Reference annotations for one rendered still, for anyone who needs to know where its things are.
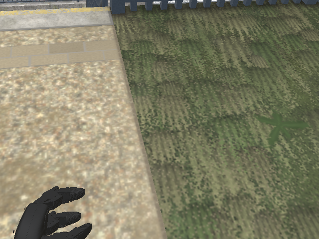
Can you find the left robot hand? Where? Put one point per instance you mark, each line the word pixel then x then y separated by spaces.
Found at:
pixel 37 223

